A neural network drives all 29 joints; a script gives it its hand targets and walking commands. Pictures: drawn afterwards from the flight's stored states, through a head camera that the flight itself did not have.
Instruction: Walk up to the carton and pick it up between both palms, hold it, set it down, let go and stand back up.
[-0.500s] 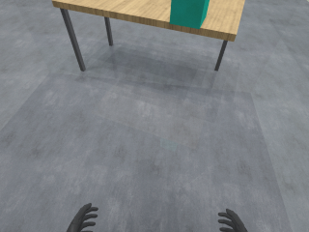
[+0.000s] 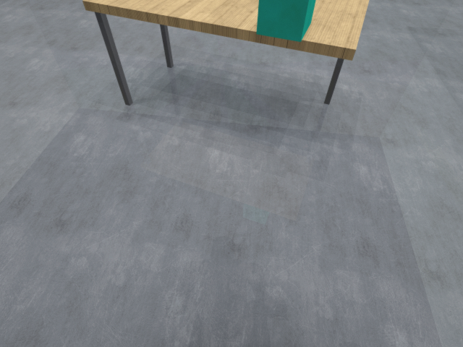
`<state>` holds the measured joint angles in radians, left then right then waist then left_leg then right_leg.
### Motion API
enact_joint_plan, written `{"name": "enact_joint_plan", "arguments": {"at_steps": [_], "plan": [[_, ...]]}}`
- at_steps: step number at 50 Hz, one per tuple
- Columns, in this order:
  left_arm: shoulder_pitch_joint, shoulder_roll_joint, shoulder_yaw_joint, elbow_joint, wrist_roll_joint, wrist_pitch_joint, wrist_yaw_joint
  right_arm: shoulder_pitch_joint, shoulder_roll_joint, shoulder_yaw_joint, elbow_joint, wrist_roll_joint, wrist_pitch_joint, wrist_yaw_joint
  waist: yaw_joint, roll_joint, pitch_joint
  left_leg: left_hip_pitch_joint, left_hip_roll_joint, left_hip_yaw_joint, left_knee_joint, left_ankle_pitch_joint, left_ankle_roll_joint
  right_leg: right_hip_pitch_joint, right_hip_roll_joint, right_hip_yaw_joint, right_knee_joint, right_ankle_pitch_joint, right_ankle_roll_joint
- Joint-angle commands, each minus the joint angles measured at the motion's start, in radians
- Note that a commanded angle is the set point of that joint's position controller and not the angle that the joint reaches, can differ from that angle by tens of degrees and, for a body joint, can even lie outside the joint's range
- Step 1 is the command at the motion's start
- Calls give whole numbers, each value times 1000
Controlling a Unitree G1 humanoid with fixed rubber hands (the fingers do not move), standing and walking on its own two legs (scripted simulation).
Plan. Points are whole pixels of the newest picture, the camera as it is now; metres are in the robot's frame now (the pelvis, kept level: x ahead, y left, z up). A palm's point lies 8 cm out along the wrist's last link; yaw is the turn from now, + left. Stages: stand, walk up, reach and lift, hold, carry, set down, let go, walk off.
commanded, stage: stand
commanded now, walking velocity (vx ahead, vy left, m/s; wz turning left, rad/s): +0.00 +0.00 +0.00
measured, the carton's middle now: (287, 7) +1.44 -0.20 +0.02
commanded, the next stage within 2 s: walk up in 1.78 s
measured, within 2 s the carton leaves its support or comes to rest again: neither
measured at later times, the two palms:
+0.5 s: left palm out of the picture +0.03 +0.21 -0.13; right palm out of the picture +0.01 -0.23 -0.13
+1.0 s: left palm out of the picture -0.01 +0.20 -0.14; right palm out of the picture -0.01 -0.21 -0.14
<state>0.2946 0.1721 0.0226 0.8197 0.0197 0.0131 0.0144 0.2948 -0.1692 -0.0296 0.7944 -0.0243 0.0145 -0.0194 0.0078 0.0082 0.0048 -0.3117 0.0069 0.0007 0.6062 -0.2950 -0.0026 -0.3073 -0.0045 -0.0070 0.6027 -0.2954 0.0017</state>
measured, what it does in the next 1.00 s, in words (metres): stands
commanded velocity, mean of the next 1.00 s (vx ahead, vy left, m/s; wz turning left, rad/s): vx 0.00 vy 0.00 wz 0.00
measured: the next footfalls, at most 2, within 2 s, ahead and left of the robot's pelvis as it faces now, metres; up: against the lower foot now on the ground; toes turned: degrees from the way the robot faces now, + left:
none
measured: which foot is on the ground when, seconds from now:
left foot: down 0.00-1.00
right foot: down 0.00-1.00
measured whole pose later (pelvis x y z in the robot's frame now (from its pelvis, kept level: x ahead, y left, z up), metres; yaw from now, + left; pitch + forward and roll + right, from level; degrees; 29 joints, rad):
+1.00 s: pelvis +0.01 -0.01 +0.01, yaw +0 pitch -2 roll +0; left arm 0.30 0.11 0.02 1.13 0.01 -0.01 0.04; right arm 0.31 -0.10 -0.02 1.13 -0.02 0.00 -0.04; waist 0.00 0.00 0.04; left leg -0.19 0.02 -0.01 0.45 -0.24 -0.02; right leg -0.19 0.01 -0.01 0.45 -0.24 -0.01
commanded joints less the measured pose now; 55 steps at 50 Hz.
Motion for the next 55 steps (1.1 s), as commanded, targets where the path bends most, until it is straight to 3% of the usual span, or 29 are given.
{"name": "enact_joint_plan", "arguments": {"at_steps": [1, 5, 6, 7, 8, 9, 10, 11, 12, 13, 14, 15, 17, 20, 26, 30, 32, 55], "plan": [[29, 79, 24, -45, 1, -18, 7, 9, -85, -23, -45, 1, -25, -6, 10, 10, 39, -62, 63, -90, -171, -43, 52, 13, -40, 60, -111, 73, -41], [20, 100, 28, -12, 0, -32, 8, 12, -80, -27, -21, 6, -28, -6, -9, -71, -12, 40, 41, -54, -140, 26, 45, -32, -61, 94, -169, 18, -58], [8, 74, 26, -10, 0, -30, 12, 21, -94, -36, 0, 2, -25, -4, -8, -18, 23, 17, 30, -54, -141, 20, 44, -45, -75, 109, -194, -17, -61], [26, 72, 22, 0, -1, -33, 12, 27, -82, -32, 5, 3, -25, -7, -8, -50, 2, 65, 36, -50, -133, 43, 44, -46, -79, 117, -201, -6, -63], [8, 75, 23, 2, -3, -30, 13, 34, -70, -29, 18, 2, -22, -5, -12, -20, 19, 63, 37, -48, -146, 36, 41, -64, -72, 105, -203, -18, -62], [26, 88, 30, 6, -2, -31, 14, 38, -63, -27, 26, 3, -24, -5, -5, -37, 6, 52, 39, -50, -141, 56, 40, -30, -63, 98, -199, -2, -58], [2, 88, 25, 23, -1, -32, 16, 31, -63, -30, 38, 7, -28, -1, -18, -65, 15, 74, 35, -49, -137, 66, 42, -50, -70, 117, -217, -2, -65], [5, 82, 30, 26, -2, -32, 15, 39, -68, -32, 45, 3, -31, -2, -11, -12, 28, 47, 44, -58, -156, 60, 42, -39, -67, 106, -205, 10, -63], [-4, 78, 26, 32, -1, -33, 17, 38, -65, -32, 52, 2, -33, -1, -23, -56, 21, 49, 51, -63, -168, 70, 41, -28, -64, 101, -199, 20, -65], [-1, 85, 30, 41, 0, -32, 16, 43, -72, -34, 59, 3, -37, 0, -17, -17, 19, 43, 49, -63, -167, 72, 39, -11, -66, 101, -203, 32, -63], [23, 72, 32, 56, -4, -31, 12, 39, -67, -31, 73, 7, -34, 0, -7, -19, 7, 39, 43, -51, -176, 37, 37, -8, -63, 106, -215, 1, -63], [25, 93, 36, 56, -4, -31, 11, 58, -67, -28, 88, 5, -36, 0, -10, 40, 40, 13, 58, -76, -199, 36, 38, 16, -55, 81, -187, 50, -55], [53, 77, 36, 84, 1, -29, 11, 59, -63, -30, 115, 3, -33, -8, 9, -2, 31, 14, 63, -78, -208, 21, 40, 33, -52, 75, -191, 52, -51], [40, 53, 32, 105, -2, -33, 13, 60, -51, -28, 135, 8, -34, -6, -10, 22, 32, 26, 60, -71, -207, 33, 36, 40, -59, 89, -196, 74, -57], [62, 32, 27, 160, -5, -37, 20, 65, -19, -20, 192, 5, -33, -17, 9, -27, 27, 57, 62, -61, -194, 102, 36, 59, -60, 89, -200, 123, -59], [26, 39, 29, 174, -2, -36, 25, 71, -24, -25, 219, 8, -31, -16, -12, -22, 7, 82, 52, -58, -186, 124, 31, 61, -60, 82, -217, 117, -63], [55, 46, 28, 205, -5, -35, 24, 87, -27, -22, 243, 8, -32, -19, -9, 2, 43, 89, 61, -62, -203, 149, 27, 60, -66, 86, -225, 127, -51], [75, 6, 5, 311, -6, -24, 29, 91, -1, 2, 340, 9, -23, -27, -6, -3, 82, 98, 65, -61, -236, 129, 21, 86, -63, 77, -248, 114, -37]]}}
